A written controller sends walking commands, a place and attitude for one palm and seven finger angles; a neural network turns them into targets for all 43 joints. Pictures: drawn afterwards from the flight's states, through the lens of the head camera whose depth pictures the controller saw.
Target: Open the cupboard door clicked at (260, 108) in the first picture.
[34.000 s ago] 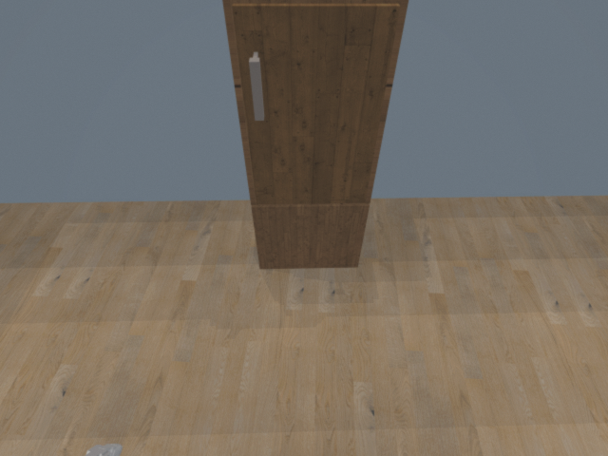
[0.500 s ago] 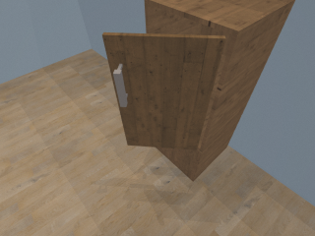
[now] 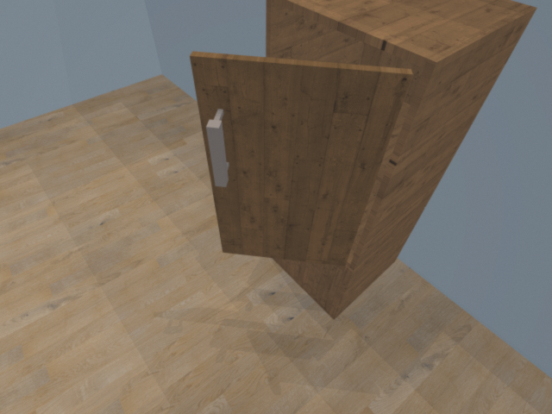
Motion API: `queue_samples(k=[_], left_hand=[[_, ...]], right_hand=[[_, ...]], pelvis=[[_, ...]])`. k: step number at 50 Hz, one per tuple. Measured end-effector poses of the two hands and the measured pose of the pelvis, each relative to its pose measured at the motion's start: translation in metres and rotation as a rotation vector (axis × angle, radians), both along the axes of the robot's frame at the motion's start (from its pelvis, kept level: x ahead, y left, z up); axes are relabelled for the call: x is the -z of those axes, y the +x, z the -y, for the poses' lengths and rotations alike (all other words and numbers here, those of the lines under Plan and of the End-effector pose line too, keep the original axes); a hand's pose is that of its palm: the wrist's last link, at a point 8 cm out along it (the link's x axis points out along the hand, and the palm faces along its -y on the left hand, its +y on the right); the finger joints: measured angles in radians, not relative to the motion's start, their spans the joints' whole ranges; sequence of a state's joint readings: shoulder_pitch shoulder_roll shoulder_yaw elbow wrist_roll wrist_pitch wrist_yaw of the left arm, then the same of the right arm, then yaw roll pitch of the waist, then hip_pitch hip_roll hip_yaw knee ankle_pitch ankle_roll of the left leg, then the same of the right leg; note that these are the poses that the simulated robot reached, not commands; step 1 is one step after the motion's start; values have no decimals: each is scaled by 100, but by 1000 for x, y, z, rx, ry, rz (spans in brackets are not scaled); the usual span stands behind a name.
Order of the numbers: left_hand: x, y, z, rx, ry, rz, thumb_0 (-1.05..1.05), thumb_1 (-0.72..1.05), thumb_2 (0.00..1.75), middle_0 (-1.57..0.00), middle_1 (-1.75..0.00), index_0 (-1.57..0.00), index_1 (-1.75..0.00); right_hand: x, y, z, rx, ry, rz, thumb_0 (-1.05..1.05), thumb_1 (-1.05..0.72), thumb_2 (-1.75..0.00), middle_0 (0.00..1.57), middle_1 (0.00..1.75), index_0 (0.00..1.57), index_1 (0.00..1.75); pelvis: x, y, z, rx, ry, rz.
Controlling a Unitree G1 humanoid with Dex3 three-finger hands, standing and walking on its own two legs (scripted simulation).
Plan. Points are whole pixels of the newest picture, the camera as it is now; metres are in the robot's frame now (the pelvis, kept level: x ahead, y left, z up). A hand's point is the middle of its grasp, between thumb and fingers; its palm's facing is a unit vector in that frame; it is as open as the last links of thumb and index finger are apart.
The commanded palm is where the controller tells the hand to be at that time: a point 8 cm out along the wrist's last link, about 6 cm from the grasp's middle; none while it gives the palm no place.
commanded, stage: look again from close up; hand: left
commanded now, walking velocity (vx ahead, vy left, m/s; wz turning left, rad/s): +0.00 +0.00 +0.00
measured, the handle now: (220, 148) +0.57 +0.15 +0.05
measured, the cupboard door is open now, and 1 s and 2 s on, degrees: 42 42 42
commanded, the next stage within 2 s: raise the hand with hooked fingers in 0.34 s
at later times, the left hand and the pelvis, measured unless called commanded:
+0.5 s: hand out of the picture +0.07 +0.23 -0.14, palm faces +0.14 -0.96 -0.25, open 7.4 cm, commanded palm +0.09 +0.27 -0.07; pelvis -0.01 +0.01 +0.00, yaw +1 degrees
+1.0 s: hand (100, 410) +0.13 +0.24 -0.03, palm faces +0.01 -1.00 -0.04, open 9.4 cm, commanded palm +0.12 +0.29 -0.02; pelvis -0.07 +0.00 -0.09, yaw +4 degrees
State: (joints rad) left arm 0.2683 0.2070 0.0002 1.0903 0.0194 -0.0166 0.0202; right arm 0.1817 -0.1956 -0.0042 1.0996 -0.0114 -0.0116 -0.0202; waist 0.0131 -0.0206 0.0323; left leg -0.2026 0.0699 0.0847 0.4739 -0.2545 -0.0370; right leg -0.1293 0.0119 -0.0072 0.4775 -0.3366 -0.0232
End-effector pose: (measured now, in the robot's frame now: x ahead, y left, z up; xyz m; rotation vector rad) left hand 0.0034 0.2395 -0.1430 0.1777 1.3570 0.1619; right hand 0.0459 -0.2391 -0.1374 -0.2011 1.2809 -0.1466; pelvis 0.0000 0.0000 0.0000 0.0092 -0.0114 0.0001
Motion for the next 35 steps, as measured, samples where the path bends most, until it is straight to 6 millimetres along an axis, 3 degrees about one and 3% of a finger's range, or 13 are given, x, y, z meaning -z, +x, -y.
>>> queue_samples(k=[9,23,25,30,32,35], left_hand=[[-4,10,-15,8,24,20,0,90,90,-20,-30,-20,-30],[-10,24,-28,26,51,60,0,90,90,-20,-30,-20,-30],[-30,49,-32,-67,48,251,1,90,90,-20,-30,-20,-30],[-119,123,-33,-81,56,902,1,86,88,-21,-32,-20,-33],[-136,138,-32,-29,20,1086,1,83,87,-21,-34,-20,-35],[-137,142,-28,103,-51,1271,0,78,85,-21,-37,-20,-38]], right_hand=[[-2,8,-1,-12,-7,11,0,-90,-90,20,30,20,30],[-4,0,0,-8,-16,-2,0,-90,-90,20,30,20,30],[-9,5,0,-4,-30,91,1,-90,-90,20,30,20,30],[-21,36,-2,-21,-34,398,1,-90,-90,20,30,20,30],[-22,50,-1,-38,-28,483,1,-90,-90,20,30,20,30],[-21,70,2,-83,-26,597,1,-90,-90,20,30,20,30]], pelvis=[[-1,0,-5,-1,1,-1],[-3,-3,-10,-4,-3,-3],[-2,-6,-11,-13,-1,-3],[8,-20,-11,-57,7,-41],[16,-29,-9,-57,2,-81],[37,-44,-4,-48,2,-146]])
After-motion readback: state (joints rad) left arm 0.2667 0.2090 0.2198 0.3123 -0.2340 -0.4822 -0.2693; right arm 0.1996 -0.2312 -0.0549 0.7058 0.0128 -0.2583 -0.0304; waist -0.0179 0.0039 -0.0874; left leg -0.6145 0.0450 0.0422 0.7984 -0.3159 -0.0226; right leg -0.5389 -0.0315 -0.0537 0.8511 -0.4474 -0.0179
